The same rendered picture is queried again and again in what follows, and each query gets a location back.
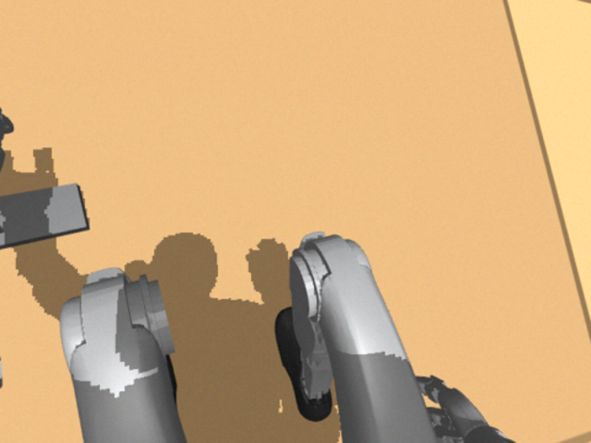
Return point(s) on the right robot arm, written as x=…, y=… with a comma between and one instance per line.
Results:
x=486, y=434

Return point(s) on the right robot hand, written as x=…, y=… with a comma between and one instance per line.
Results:
x=457, y=416

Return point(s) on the right robot foot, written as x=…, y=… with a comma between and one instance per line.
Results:
x=314, y=410

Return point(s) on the small box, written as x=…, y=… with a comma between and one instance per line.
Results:
x=41, y=214

